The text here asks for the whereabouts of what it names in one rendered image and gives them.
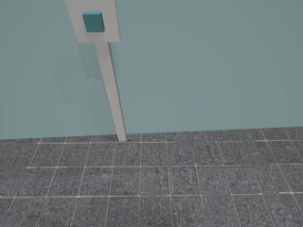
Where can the button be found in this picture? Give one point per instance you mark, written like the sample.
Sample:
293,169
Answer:
93,21

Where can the panel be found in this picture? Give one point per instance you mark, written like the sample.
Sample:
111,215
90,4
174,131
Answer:
102,41

